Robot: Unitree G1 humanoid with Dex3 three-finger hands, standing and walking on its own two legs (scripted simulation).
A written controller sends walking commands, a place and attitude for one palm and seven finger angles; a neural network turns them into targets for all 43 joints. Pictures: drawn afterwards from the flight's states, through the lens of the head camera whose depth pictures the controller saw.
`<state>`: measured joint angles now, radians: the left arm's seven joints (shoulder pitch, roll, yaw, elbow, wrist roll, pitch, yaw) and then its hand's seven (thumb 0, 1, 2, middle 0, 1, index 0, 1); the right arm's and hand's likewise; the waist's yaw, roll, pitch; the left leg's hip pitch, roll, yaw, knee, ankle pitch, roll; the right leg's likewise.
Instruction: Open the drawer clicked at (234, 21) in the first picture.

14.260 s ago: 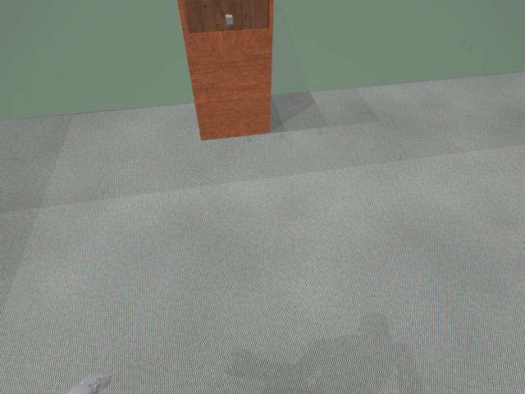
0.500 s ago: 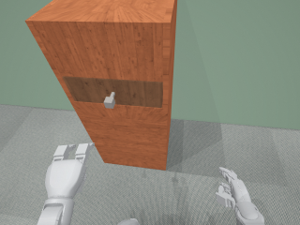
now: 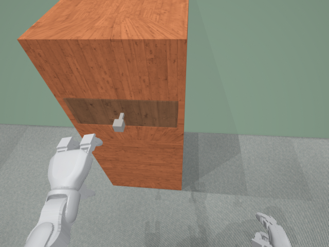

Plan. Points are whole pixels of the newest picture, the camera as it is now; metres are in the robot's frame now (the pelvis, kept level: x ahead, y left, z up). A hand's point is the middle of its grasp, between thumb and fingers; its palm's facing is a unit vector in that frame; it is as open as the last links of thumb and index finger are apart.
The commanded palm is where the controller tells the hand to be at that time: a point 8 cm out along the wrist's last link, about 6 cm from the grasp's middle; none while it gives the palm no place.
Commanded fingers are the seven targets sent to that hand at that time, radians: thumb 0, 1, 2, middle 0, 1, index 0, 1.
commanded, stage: raise the hand with hooked fingers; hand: left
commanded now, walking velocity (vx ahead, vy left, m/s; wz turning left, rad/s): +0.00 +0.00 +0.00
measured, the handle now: (120, 121) +0.50 +0.22 -0.05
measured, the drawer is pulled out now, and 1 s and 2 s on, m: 0.00 0.00 0.00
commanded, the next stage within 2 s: move the hooked fingers above the handle in 0.78 s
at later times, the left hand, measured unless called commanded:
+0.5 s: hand (76, 140) +0.32 +0.25 +0.09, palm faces +0.00 -0.10 -1.00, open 13.8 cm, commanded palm +0.29 +0.25 +0.14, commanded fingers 0.00 -0.50 0.30 -0.30 -1.20 -0.30 -1.20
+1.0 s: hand (84, 148) +0.31 +0.23 +0.07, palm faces -0.01 -0.09 -1.00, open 13.8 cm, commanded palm +0.29 +0.24 +0.14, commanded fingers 0.00 -0.50 0.30 -0.30 -1.20 -0.30 -1.20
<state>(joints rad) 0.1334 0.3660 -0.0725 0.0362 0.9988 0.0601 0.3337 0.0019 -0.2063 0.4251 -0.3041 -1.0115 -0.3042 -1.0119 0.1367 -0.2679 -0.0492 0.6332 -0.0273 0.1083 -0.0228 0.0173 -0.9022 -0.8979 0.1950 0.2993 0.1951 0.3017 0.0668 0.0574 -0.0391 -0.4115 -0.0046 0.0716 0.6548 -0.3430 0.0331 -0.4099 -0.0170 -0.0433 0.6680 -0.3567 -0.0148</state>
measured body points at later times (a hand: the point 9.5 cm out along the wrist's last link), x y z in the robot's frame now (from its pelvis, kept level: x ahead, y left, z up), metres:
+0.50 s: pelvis +0.01 +0.01 +0.01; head +0.05 -0.02 +0.46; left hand +0.31 +0.26 +0.14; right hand +0.21 -0.21 -0.10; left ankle -0.01 +0.10 -0.72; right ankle -0.01 -0.11 -0.72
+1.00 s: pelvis +0.00 -0.01 +0.01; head +0.03 -0.04 +0.46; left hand +0.30 +0.24 +0.13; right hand +0.19 -0.23 -0.11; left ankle -0.01 +0.10 -0.72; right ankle -0.01 -0.11 -0.72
